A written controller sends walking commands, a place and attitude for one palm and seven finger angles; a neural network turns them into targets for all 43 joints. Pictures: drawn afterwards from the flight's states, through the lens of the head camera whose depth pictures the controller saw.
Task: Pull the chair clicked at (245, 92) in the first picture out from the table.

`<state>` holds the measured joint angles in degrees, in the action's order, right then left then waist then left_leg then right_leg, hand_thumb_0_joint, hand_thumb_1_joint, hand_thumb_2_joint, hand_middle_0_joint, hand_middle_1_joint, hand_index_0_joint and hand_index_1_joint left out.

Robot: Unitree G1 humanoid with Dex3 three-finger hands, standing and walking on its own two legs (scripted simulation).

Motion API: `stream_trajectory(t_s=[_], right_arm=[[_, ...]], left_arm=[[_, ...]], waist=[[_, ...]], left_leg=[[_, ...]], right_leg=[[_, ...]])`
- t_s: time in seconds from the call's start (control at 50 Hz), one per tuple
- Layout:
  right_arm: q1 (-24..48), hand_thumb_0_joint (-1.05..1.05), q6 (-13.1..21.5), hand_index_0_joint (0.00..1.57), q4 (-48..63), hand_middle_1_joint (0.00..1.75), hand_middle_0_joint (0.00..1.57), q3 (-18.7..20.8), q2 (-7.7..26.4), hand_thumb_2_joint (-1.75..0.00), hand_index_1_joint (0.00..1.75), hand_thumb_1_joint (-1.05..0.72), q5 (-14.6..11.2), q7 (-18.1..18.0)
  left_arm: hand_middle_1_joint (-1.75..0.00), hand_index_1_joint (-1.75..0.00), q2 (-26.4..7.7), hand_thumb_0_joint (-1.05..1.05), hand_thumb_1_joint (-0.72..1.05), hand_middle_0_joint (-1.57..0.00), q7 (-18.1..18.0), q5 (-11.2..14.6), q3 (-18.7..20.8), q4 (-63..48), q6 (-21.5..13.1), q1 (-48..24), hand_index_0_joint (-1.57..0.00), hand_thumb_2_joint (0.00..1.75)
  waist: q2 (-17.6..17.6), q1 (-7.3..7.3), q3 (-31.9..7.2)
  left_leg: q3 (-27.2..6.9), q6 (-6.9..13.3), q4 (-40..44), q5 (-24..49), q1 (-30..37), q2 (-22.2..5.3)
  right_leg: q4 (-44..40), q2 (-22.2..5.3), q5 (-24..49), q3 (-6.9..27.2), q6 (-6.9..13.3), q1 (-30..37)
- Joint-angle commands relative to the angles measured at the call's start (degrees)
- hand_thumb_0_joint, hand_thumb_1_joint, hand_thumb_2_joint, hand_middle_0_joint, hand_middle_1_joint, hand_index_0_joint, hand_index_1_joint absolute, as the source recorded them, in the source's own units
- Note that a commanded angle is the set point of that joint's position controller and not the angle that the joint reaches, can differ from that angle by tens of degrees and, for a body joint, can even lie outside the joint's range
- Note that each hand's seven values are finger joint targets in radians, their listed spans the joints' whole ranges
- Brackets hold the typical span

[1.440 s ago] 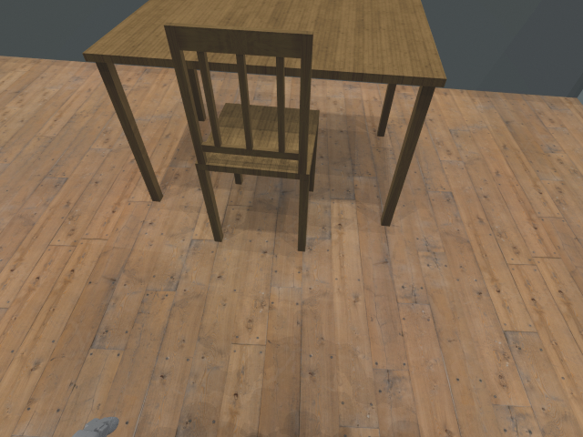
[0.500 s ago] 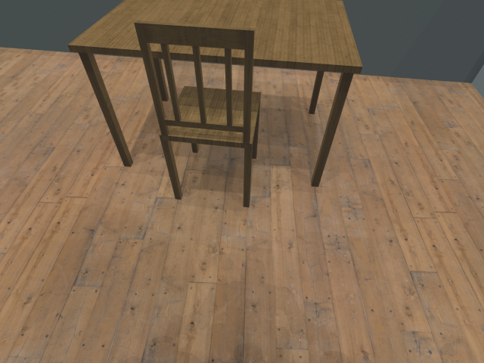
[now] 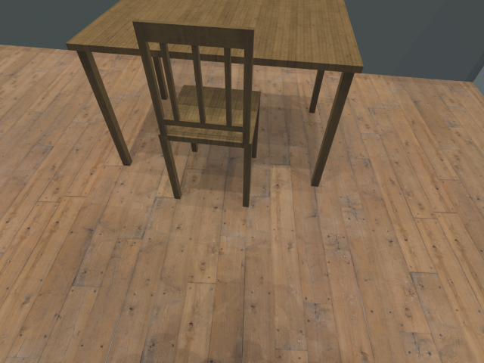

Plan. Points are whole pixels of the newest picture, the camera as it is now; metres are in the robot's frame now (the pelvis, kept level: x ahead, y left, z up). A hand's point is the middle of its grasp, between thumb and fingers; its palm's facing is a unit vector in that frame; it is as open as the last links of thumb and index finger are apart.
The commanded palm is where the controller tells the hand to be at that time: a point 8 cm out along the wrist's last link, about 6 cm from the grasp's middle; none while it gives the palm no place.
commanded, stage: walk to a spot facing it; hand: left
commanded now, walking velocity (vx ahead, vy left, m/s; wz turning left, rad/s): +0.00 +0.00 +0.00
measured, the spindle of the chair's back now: (199, 87) +1.01 +0.22 -0.09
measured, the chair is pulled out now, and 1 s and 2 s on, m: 0.00 0.00 0.00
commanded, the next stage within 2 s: turn to face it in 1.58 s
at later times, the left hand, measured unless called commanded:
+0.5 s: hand out of the picture +0.03 +0.25 -0.20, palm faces +0.17 -0.96 -0.23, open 7.4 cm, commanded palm none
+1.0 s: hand out of the picture +0.10 +0.27 -0.16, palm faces +0.36 -0.91 -0.22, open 7.4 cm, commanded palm none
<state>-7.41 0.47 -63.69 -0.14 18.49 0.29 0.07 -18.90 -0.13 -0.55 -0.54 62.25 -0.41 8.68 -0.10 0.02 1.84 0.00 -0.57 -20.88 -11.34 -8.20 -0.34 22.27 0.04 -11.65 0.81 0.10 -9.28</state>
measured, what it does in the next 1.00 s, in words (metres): walks ahead, turning left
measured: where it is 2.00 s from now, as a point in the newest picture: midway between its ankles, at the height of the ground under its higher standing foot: (217, 338)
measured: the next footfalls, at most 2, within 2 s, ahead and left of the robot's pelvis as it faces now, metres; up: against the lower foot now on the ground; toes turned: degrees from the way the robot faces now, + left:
right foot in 1.10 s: +0.30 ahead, -0.01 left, +0.00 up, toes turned +22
left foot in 1.64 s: +0.29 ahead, +0.22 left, +0.00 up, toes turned +52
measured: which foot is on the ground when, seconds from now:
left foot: down 0.00-1.00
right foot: down 0.00-0.48, up 0.50-1.00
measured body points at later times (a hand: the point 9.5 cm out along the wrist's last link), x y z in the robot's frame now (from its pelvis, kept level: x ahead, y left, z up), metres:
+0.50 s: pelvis -0.01 +0.03 -0.02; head +0.01 +0.06 +0.42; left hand +0.02 +0.30 -0.18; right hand +0.07 -0.22 -0.16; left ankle -0.01 +0.12 -0.75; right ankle +0.00 -0.12 -0.74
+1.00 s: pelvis +0.09 +0.06 +0.00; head +0.11 +0.06 +0.45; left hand +0.09 +0.32 -0.14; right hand +0.13 -0.18 -0.15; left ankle -0.01 +0.12 -0.75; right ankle +0.22 -0.04 -0.71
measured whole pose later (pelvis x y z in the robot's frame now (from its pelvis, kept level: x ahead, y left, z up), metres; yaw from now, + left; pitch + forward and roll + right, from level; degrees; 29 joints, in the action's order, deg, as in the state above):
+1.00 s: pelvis +0.09 +0.06 +0.00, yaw +22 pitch +2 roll +1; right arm -24.9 2.7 -59.8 2.8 9.3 0.9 -0.3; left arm -12.5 1.2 -1.4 3.5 55.5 0.3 10.8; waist -1.2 -3.1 -0.7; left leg -7.3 4.3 -16.8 -14.4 -3.7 6.2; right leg 44.9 -4.6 -14.2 -0.9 -4.5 -30.7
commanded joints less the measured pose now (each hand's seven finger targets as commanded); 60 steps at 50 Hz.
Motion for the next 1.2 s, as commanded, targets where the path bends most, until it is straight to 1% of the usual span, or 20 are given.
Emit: stream_trajectory(t_s=[0.0,0.12,0.22,0.34,0.38,0.42,0.44,0.46,0.48,0.5,0.52,0.6,0.92,1.0,1.04,1.06,1.08,1.1,1.14,1.18], right_arm=[[2.2,0.00,1.5,0.20,3.5,0.30,0.20,1.8,11.4,-0.90,0.30,-0.90,0.2,-0.8],[2.2,0.00,1.2,0.20,4.0,0.30,0.20,1.9,11.2,-0.90,0.30,-0.90,0.2,-0.7],[-0.8,0.00,-0.8,0.20,5.4,0.30,0.20,1.4,5.5,-0.90,0.30,-0.90,0.3,-0.4],[-1.3,0.00,-2.3,0.20,9.8,0.30,0.20,3.5,3.9,-0.90,0.30,-0.90,0.2,-0.1],[-3.5,0.00,-2.1,0.20,10.0,0.30,0.20,3.6,2.1,-0.90,0.30,-0.90,-0.1,0.5],[-8.3,0.00,-1.7,0.20,9.2,0.30,0.20,3.4,1.3,-0.90,0.30,-0.90,0.3,0.8],[-11.8,0.00,-1.2,0.20,8.5,0.30,0.20,3.7,3.1,-0.90,0.30,-0.90,0.6,0.9],[-15.6,0.00,-0.8,0.20,8.4,0.30,0.20,5.4,9.3,-0.90,0.30,-0.90,1.4,0.6],[-17.9,0.00,-0.6,0.20,8.2,0.30,0.20,5.9,11.6,-0.90,0.30,-0.90,1.4,0.3],[-15.8,0.00,-0.6,0.20,8.7,0.30,0.20,5.6,10.2,-0.90,0.30,-0.90,1.1,0.2],[-13.7,0.00,-0.2,0.20,9.5,0.30,0.20,5.3,7.5,-0.90,0.30,-0.90,1.0,-0.2],[-11.6,0.00,2.0,0.20,10.2,0.30,0.20,4.4,3.8,-0.90,0.30,-0.90,0.5,-0.8],[-20.5,0.00,3.3,0.20,6.3,0.30,0.20,5.1,1.4,-0.90,0.30,-0.90,0.8,-1.2],[-18.2,0.00,3.1,0.20,6.5,0.30,0.20,5.1,2.2,-0.90,0.30,-0.90,1.1,-1.3],[-15.2,0.00,3.0,0.20,6.9,0.30,0.20,5.3,2.5,-0.90,0.30,-0.90,0.9,-1.2],[-14.6,0.00,3.3,0.20,7.3,0.30,0.20,5.2,1.8,-0.90,0.30,-0.90,0.6,-0.8],[-17.4,0.00,3.9,0.20,8.5,0.30,0.20,4.4,-2.5,-0.90,0.30,-0.90,0.1,-0.3],[-15.6,0.00,3.9,0.20,10.2,0.30,0.20,4.7,-1.0,-0.90,0.30,-0.90,0.7,-0.1],[-12.8,0.00,3.6,0.20,9.9,0.30,0.20,5.3,-1.1,-0.90,0.30,-0.90,0.9,0.6],[-9.3,0.00,2.0,0.20,8.8,0.30,0.20,5.1,-2.4,-0.90,0.30,-0.90,1.1,1.5]], left_arm=[[-0.30,-0.30,-11.3,0.00,0.90,-0.20,-0.7,-0.1,2.4,-3.6,-1.4,-1.7,-0.20,0.90],[-0.30,-0.30,-11.4,0.00,0.90,-0.20,-0.8,-0.1,2.8,-4.0,-1.2,-1.7,-0.20,0.90],[-0.30,-0.30,-7.3,0.00,0.90,-0.20,-1.6,0.0,2.9,-5.0,0.9,2.5,-0.20,0.90],[-0.30,-0.30,-9.5,0.00,0.90,-0.20,-2.4,-1.1,5.0,-9.5,1.1,3.3,-0.20,0.90],[-0.30,-0.30,-8.9,0.00,0.90,-0.20,-2.3,-1.3,5.3,-11.1,0.9,0.7,-0.20,0.90],[-0.30,-0.30,-8.2,0.00,0.90,-0.20,-1.9,-0.7,5.6,-11.3,1.0,0.6,-0.20,0.90],[-0.30,-0.30,-6.6,0.00,0.90,-0.20,-1.4,-0.6,5.3,-11.6,1.4,1.3,-0.20,0.90],[-0.30,-0.30,-2.0,0.00,0.90,-0.20,-0.7,-0.3,4.7,-13.5,1.9,0.6,-0.20,0.90],[-0.30,-0.30,-1.2,0.00,0.90,-0.20,-0.5,-1.0,4.2,-15.8,1.8,-3.0,-0.20,0.90],[-0.30,-0.30,-2.2,0.00,0.90,-0.20,0.0,-1.1,4.7,-15.5,1.6,-2.4,-0.20,0.90],[-0.30,-0.30,-1.8,0.00,0.90,-0.20,0.2,-1.3,5.1,-14.3,1.4,-3.3,-0.20,0.90],[-0.30,-0.30,-0.1,0.00,0.90,-0.20,1.2,-1.3,5.2,-10.8,0.4,2.9,-0.20,0.90],[-0.30,-0.30,2.3,0.00,0.90,-0.20,1.3,-0.9,4.8,-14.2,-1.7,-6.2,-0.20,0.90],[-0.30,-0.30,2.8,0.00,0.90,-0.20,1.2,-0.5,5.0,-14.4,-2.5,-4.9,-0.20,0.90],[-0.30,-0.30,1.3,0.00,0.90,-0.20,1.0,-0.5,5.7,-11.7,-3.1,3.9,-0.20,0.90],[-0.30,-0.30,-1.8,0.00,0.90,-0.20,0.7,-0.7,6.5,-9.5,-3.9,12.1,-0.20,0.90],[-0.30,-0.30,-8.7,0.00,0.90,-0.20,-0.2,-1.5,7.9,-8.3,-4.5,18.7,-0.20,0.90],[-0.30,-0.30,-10.0,0.00,0.90,-0.20,-0.4,-0.6,8.0,-7.9,-3.9,21.4,-0.20,0.90],[-0.30,-0.30,-5.4,0.00,0.90,-0.20,-0.7,-0.5,7.3,-9.5,-4.0,13.5,-0.20,0.90],[-0.30,-0.30,0.2,0.00,0.90,-0.20,-0.7,-0.5,5.3,-10.2,-4.4,8.8,-0.20,0.90]], waist=[[0.0,-0.05,-4.4],[0.0,0.04,-3.4],[-1.3,0.90,-3.0],[-11.3,1.55,-1.5],[-9.1,-0.52,-1.6],[-7.7,-2.24,-4.4],[-0.9,-3.64,-5.7],[19.0,-5.62,-3.3],[19.6,-6.13,-1.6],[12.4,-4.34,-1.5],[11.2,-3.60,0.4],[4.5,-0.38,0.7],[6.3,-3.92,3.2],[6.8,-2.22,2.3],[3.5,2.08,-0.8],[-1.2,5.61,-4.2],[-17.6,7.10,-11.6],[-16.5,6.89,-11.7],[-9.7,4.01,-3.6],[-4.1,1.25,2.0]], left_leg=[[-5.3,1.8,2.9,8.7,1.6,-6.4],[-5.8,1.8,1.9,9.6,-0.1,-6.1],[-5.2,1.0,-4.7,10.7,-7.1,-4.5],[-0.4,-0.5,-30.6,-18.8,-15.4,-1.4],[0.3,-0.9,-25.0,-17.6,-12.4,-2.9],[3.6,-0.7,-12.6,-6.6,-4.0,-1.9],[0.1,0.5,-5.8,-4.8,3.4,-2.5],[-22.8,6.2,4.3,-11.5,5.6,-14.9],[-35.0,11.1,10.2,-13.5,3.9,-21.4],[-31.8,12.4,11.0,-22.8,1.6,-21.0],[-30.5,10.5,12.1,-28.0,-2.5,-16.7],[-20.5,8.4,11.3,-17.1,-3.0,-10.8],[-23.0,13.9,10.1,-2.9,6.8,-11.0],[-21.4,12.7,4.7,9.0,2.0,-10.3],[-18.2,9.8,-3.2,9.0,-6.4,-7.1],[-15.4,7.2,-13.2,5.3,-13.6,-3.8],[-6.9,3.3,-31.8,-13.3,-25.6,3.0],[-4.4,2.7,-43.5,-21.5,-30.4,3.8],[-3.7,3.1,-51.3,-13.1,-31.9,-1.9],[-2.6,1.3,-51.8,-6.8,-28.5,-4.7]], right_leg=[[-3.5,-6.6,8.4,5.8,1.5,1.0],[-2.5,-7.0,8.7,4.7,1.2,1.3],[1.4,-9.6,9.1,3.6,0.6,2.1],[-1.9,-23.0,20.6,8.3,11.6,0.3],[2.3,-21.5,24.9,2.7,9.9,-0.8],[7.3,-18.4,13.0,-2.3,4.9,-2.7],[15.1,-14.7,-1.5,-5.7,1.6,-9.3],[30.9,-5.2,-22.8,-9.8,-3.0,-24.2],[39.8,-2.5,-26.9,-4.0,-3.1,-30.8],[42.4,-5.5,-20.6,0.1,-1.9,-30.3],[44.5,-5.7,-15.5,0.7,-1.7,-29.9],[44.6,-5.9,-2.8,0.1,-3.4,-28.3],[22.5,-5.4,-2.9,-1.4,-4.6,-31.3],[14.1,-3.3,-3.6,-2.5,-3.5,-19.6],[6.2,-1.3,1.2,-3.6,-3.0,-1.8],[2.7,-5.2,0.5,0.4,-2.0,11.5],[-3.3,-23.3,-10.7,20.5,3.2,25.4],[-9.5,-30.3,-13.8,32.6,6.2,22.9],[-10.9,-27.6,-17.8,25.6,5.9,11.9],[-11.0,-23.0,-3.3,10.9,4.9,0.8]])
